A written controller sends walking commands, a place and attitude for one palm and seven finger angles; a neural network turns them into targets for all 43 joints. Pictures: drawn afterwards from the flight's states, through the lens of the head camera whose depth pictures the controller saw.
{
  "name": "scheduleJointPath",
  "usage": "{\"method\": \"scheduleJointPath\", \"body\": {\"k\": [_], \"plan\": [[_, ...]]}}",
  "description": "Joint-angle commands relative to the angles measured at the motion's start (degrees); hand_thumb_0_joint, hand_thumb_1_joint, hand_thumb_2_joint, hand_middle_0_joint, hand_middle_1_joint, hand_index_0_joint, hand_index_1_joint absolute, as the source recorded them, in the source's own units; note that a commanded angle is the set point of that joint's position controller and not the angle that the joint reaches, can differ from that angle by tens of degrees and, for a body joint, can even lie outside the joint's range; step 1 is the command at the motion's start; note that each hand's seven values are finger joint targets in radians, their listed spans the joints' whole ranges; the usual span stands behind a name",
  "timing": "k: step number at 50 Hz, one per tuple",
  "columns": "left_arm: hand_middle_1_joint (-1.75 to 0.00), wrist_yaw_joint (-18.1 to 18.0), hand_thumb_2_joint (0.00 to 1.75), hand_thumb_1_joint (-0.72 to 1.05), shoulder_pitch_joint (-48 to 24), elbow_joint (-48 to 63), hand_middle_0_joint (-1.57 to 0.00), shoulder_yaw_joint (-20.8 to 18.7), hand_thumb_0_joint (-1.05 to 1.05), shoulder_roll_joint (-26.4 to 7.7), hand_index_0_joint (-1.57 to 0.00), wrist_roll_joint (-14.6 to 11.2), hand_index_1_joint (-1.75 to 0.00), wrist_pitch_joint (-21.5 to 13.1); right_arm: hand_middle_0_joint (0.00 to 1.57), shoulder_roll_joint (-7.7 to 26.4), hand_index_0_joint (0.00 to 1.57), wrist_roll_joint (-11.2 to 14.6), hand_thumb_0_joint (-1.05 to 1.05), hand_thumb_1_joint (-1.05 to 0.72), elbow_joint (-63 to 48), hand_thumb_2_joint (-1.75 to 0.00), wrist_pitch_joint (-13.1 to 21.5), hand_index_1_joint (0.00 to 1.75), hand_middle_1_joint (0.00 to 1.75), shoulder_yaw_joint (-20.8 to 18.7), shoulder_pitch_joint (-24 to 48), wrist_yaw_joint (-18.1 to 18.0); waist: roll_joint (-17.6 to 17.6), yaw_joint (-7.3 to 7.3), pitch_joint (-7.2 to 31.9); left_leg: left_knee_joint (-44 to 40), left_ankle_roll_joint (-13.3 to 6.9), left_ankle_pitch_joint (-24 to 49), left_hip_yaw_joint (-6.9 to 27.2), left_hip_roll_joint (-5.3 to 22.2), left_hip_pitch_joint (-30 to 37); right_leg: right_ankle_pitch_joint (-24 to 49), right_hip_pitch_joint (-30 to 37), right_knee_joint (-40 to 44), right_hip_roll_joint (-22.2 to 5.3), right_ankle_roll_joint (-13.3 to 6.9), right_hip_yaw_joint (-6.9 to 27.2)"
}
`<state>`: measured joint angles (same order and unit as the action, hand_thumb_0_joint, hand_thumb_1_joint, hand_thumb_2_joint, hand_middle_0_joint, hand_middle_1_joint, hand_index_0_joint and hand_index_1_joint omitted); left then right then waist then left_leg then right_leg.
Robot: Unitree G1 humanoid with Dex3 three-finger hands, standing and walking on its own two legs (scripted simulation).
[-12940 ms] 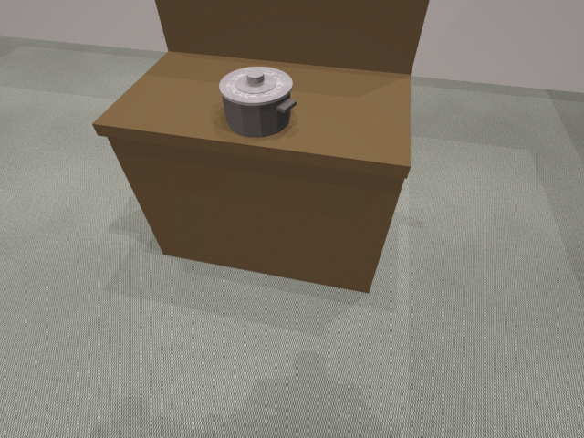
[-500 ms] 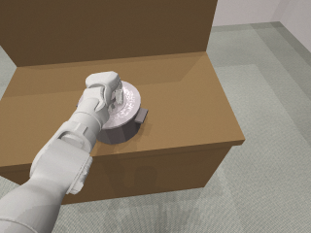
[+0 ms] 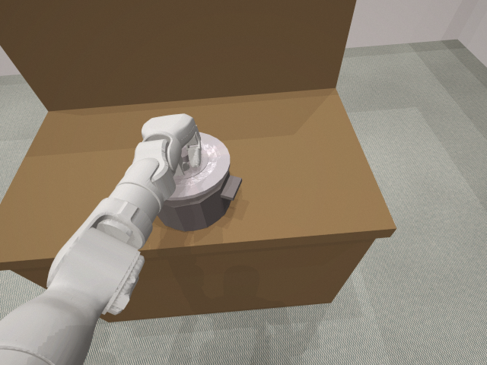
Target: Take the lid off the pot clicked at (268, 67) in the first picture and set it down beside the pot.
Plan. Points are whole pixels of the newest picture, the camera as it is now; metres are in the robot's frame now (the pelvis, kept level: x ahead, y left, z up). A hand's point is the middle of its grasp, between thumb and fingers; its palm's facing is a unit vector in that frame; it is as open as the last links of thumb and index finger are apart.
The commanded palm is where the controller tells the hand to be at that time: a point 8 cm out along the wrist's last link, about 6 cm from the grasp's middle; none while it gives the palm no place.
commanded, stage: lift the lid straight up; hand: left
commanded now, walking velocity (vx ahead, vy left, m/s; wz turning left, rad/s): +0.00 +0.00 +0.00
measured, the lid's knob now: (180, 153) +0.50 +0.11 +0.05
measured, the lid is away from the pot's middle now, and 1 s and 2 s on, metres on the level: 0.01 0.01 0.06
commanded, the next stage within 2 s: move the lid sideways beside the pot in 1.48 s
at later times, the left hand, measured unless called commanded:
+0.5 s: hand (171, 138) +0.47 +0.10 +0.12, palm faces -0.29 -0.07 -0.95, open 3.9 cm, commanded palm +0.46 +0.10 +0.20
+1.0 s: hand (167, 118) +0.47 +0.10 +0.16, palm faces -0.24 -0.05 -0.97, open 3.9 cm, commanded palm +0.46 +0.10 +0.24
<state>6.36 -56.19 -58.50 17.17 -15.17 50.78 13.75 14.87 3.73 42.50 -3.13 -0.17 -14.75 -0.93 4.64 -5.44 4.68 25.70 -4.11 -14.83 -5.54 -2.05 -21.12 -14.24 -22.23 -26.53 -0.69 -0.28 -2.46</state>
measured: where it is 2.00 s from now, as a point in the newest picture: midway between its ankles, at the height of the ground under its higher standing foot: outside the picture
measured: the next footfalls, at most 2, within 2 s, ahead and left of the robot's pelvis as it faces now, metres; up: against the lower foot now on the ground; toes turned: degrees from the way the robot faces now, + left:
none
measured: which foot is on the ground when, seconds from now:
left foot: down 0.00-1.00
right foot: down 0.00-1.00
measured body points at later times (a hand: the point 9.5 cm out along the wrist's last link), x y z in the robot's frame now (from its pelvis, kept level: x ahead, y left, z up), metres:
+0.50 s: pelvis +0.00 +0.00 +0.00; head +0.04 -0.03 +0.45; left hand +0.48 +0.10 +0.17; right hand +0.09 -0.26 -0.14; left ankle -0.03 +0.07 -0.74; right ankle -0.02 -0.12 -0.74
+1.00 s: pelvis -0.01 +0.00 +0.00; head +0.02 -0.03 +0.45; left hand +0.47 +0.10 +0.22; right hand +0.10 -0.24 -0.14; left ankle -0.03 +0.07 -0.74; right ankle -0.02 -0.12 -0.74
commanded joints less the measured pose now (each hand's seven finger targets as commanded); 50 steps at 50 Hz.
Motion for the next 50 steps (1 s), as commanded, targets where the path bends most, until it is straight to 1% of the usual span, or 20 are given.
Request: {"method": "scheduleJointPath", "body": {"k": [1, 4, 6, 13, 17, 19, 21, 22, 25, 26, 28, 32, 35, 38, 39, 43, 44, 46, 49, 50], "plan": [[-1.05, -3.57, 1.03, 0.63, -40.86, 18.89, -0.77, -2.65, 0.00, -12.42, -1.20, 1.17, -1.16, -0.51, 0.20, 6.89, 0.20, 0.07, 0.00, -0.90, -5.71, -0.90, 2.42, 0.30, 0.30, -2.46, -0.23, -0.51, -2.48, -1.02, 28.89, 1.71, 0.25, 29.04, 7.16, 1.31, 20.15, 25.82, 6.60, -0.68, 1.51, -1.42, 1.22], [-1.05, -2.69, 1.03, 0.63, -37.16, 14.89, -0.77, -3.57, 0.00, -12.89, -1.20, 1.11, -1.16, 0.80, 0.20, 7.28, 0.20, -0.08, 0.00, -0.90, -5.29, -0.90, 1.53, 0.30, 0.30, -2.23, -0.05, -0.21, -5.95, -0.57, 26.58, 1.56, 0.19, 29.05, 6.85, 1.24, 17.85, 26.76, 7.51, -0.51, 1.53, -1.33, 1.14], [-1.05, -2.03, 1.03, 0.63, -37.01, 14.49, -0.77, -2.16, 0.00, -10.96, -1.20, 0.76, -1.16, 1.74, 0.20, 7.20, 0.20, 0.01, 0.00, -0.90, -5.63, -0.90, 1.21, 0.30, 0.30, -2.16, 0.68, 0.04, -6.85, -0.45, 25.87, 1.13, 0.12, 27.27, 6.60, 1.00, 16.77, 26.49, 7.97, -0.45, 1.44, -1.31, 1.01], [-1.05, 0.64, 1.03, 0.63, -39.08, 15.83, -0.77, -4.53, 0.00, -15.12, -1.20, 0.81, -1.16, 1.81, 0.20, 7.27, 0.20, 0.13, 0.00, -0.90, -7.06, -0.90, 0.46, 0.30, 0.30, -1.57, 2.11, -1.05, -8.81, -0.22, 26.17, 0.61, -0.81, 23.82, 5.64, 0.19, 14.39, 28.81, 12.46, 0.38, 0.78, -1.28, 2.13], [-1.05, 1.26, 1.03, 0.63, -41.67, 17.67, -0.77, -3.26, 0.00, -15.05, -1.20, 1.73, -1.16, 1.48, 0.20, 7.02, 0.20, 0.26, 0.00, -0.90, -7.25, -0.90, 0.60, 0.30, 0.30, -1.30, 2.20, -1.23, -5.99, -0.47, 25.66, 0.06, -0.47, 23.90, 5.99, 0.37, 15.99, 27.52, 11.07, 0.35, 0.82, -1.39, 1.80], [-1.05, 1.37, 1.03, 0.63, -41.01, 19.08, -0.77, -4.59, 0.00, -16.36, -1.20, 1.45, -1.16, 0.86, 0.20, 6.92, 0.20, 0.05, 0.00, -0.90, -7.91, -0.90, 0.95, 0.30, 0.30, -1.40, 2.50, -1.21, -5.50, 0.10, 27.74, 0.42, -0.53, 25.62, 6.24, 0.37, 17.42, 28.17, 12.01, 0.37, 0.78, -1.38, 1.97], [-1.05, 1.63, 1.03, 0.63, -40.12, 17.27, -0.77, -2.59, 0.00, -13.85, -1.20, 1.44, -1.16, 1.49, 0.20, 6.82, 0.20, 0.22, 0.00, -0.90, -7.54, -0.90, 0.82, 0.30, 0.30, -1.41, 2.51, -1.07, -5.67, -0.25, 25.68, 0.23, -0.38, 25.03, 6.20, 0.41, 16.94, 27.20, 10.59, 0.52, 0.91, -1.41, 1.61], [-1.05, 1.64, 1.03, 0.63, -40.40, 16.85, -0.77, -3.65, 0.00, -15.11, -1.20, 1.57, -1.16, 1.79, 0.20, 7.12, 0.20, 0.23, 0.00, -0.90, -7.14, -0.90, 0.65, 0.30, 0.30, -1.47, 2.22, -0.94, -6.32, -0.15, 25.13, -0.09, -0.27, 24.27, 6.29, 0.65, 16.74, 26.39, 10.24, 0.63, 0.95, -1.45, 1.39], [-1.05, 1.95, 1.03, 0.63, -43.36, 22.19, -0.77, -3.92, 0.00, -15.99, -1.20, 1.12, -1.16, 1.09, 0.20, 6.82, 0.20, 0.15, 0.00, -0.90, -8.20, -0.90, 1.42, 0.30, 0.30, -1.49, 3.39, -0.79, -4.09, 0.32, 28.95, 0.22, -0.33, 26.62, 6.68, 0.44, 19.19, 28.12, 11.91, 0.27, 0.70, -1.49, 1.91], [-1.05, 2.31, 1.03, 0.63, -41.73, 20.15, -0.77, -2.28, 0.00, -13.87, -1.20, 1.21, -1.16, 1.48, 0.20, 6.75, 0.20, 0.18, 0.00, -0.90, -7.82, -0.90, 1.39, 0.30, 0.30, -1.58, 3.12, -0.69, -5.08, -0.03, 27.85, 0.53, -0.37, 27.85, 6.86, 0.48, 19.34, 28.15, 10.93, 0.34, 0.86, -1.45, 1.62], [-1.05, 2.74, 1.03, 0.63, -40.24, 18.06, -0.77, -4.82, 0.00, -16.39, -1.20, 1.04, -1.16, 2.05, 0.20, 7.26, 0.20, 0.15, 0.00, -0.90, -7.39, -0.90, 0.99, 0.30, 0.30, -1.48, 2.85, -0.56, -7.31, 0.49, 25.85, 0.09, -0.38, 26.75, 6.67, 0.56, 17.20, 27.85, 11.58, 0.84, 0.85, -1.49, 1.61], [-1.05, 3.55, 1.03, 0.63, -42.07, 20.31, -0.77, -1.98, 0.00, -13.63, -1.20, 1.04, -1.16, 2.22, 0.20, 6.94, 0.20, 0.28, 0.00, -0.90, -7.63, -0.90, 1.51, 0.30, 0.30, -1.55, 3.66, -0.07, -4.73, 0.31, 26.08, 0.00, 0.02, 27.38, 7.64, 0.68, 19.98, 25.50, 9.26, 0.56, 0.96, -1.58, 1.10], [-1.05, 3.86, 1.03, 0.63, -43.72, 17.48, -0.77, -1.89, 0.00, -13.54, -1.20, 0.59, -1.16, 3.00, 0.20, 7.23, 0.20, 0.39, 0.00, -0.90, -7.03, -0.90, 1.25, 0.30, 0.30, -1.19, 3.28, -0.29, -7.50, -0.25, 23.22, -0.98, -0.10, 22.53, 7.19, 0.40, 17.54, 23.46, 8.95, 1.22, 1.03, -1.52, 0.95], [-1.05, 3.90, 1.03, 0.63, -48.17, 21.90, -0.77, -3.20, 0.00, -15.58, -1.20, 0.25, -1.16, 2.03, 0.20, 7.18, 0.20, 0.10, 0.00, -0.90, -7.69, -0.90, 2.24, 0.30, 0.30, -1.01, 3.56, -0.66, -5.68, 0.21, 26.88, -1.02, -0.05, 23.07, 7.48, 0.16, 18.93, 24.32, 10.62, 0.94, 0.65, -1.72, 1.29], [-1.05, 3.67, 1.03, 0.63, -48.95, 23.24, -0.77, -4.80, 0.00, -17.98, -1.20, 0.83, -1.16, 1.54, 0.20, 7.08, 0.20, -0.07, 0.00, -0.90, -7.71, -0.90, 2.71, 0.30, 0.30, -1.13, 3.38, -0.74, -5.35, 0.49, 28.76, -0.84, -0.06, 24.50, 7.84, 0.31, 20.18, 25.29, 11.60, 0.73, 0.64, -1.67, 1.55], [-1.05, 4.18, 1.03, 0.63, -46.29, 17.79, -0.77, -2.43, 0.00, -13.95, -1.20, 1.16, -1.16, 2.98, 0.20, 7.03, 0.20, 0.02, 0.00, -0.90, -7.03, -0.90, 2.36, 0.30, 0.30, -1.09, 3.21, -0.29, -6.81, 0.31, 24.73, -1.14, 0.38, 25.03, 7.79, 0.61, 18.86, 23.54, 8.86, 1.06, 0.80, -1.83, 0.87], [-1.05, 3.98, 1.03, 0.63, -46.96, 18.77, -0.77, -4.49, 0.00, -16.48, -1.20, 1.07, -1.16, 3.07, 0.20, 7.25, 0.20, -0.16, 0.00, -0.90, -7.21, -0.90, 2.52, 0.30, 0.30, -0.99, 3.33, -0.14, -6.43, 0.94, 25.66, -1.41, 0.55, 24.87, 8.00, 0.68, 19.21, 23.58, 9.78, 0.84, 0.78, -1.83, 0.87], [-1.05, 4.42, 1.03, 0.63, -47.84, 18.66, -0.77, -1.54, 0.00, -13.31, -1.20, 0.99, -1.16, 3.47, 0.20, 6.98, 0.20, 0.00, 0.00, -0.90, -7.30, -0.90, 2.57, 0.30, 0.30, -0.93, 3.84, 0.02, -6.03, 0.42, 25.48, -1.42, 0.66, 25.44, 8.11, 0.59, 19.79, 23.53, 8.93, 0.77, 0.75, -1.77, 0.68], [-1.05, 4.85, 1.03, 0.63, -48.18, 19.81, -0.77, -4.26, 0.00, -16.37, -1.20, 1.35, -1.16, 3.72, 0.20, 7.14, 0.20, -0.29, 0.00, -0.90, -7.70, -0.90, 2.75, 0.30, 0.30, -1.05, 4.12, 0.19, -6.46, 1.22, 26.98, -1.24, 0.46, 26.24, 7.97, 0.54, 20.05, 24.72, 10.82, 0.93, 0.62, -1.78, 1.17], [-1.05, 5.18, 1.03, 0.63, -47.20, 17.48, -0.77, -3.05, 0.00, -15.22, -1.20, 1.54, -1.16, 4.22, 0.20, 7.08, 0.20, -0.20, 0.00, -0.90, -7.59, -0.90, 2.63, 0.30, 0.30, -0.91, 4.17, 0.10, -7.27, 0.92, 25.72, -1.37, 0.40, 25.68, 7.93, 0.38, 19.41, 24.47, 10.37, 0.99, 0.68, -1.80, 1.05]]}}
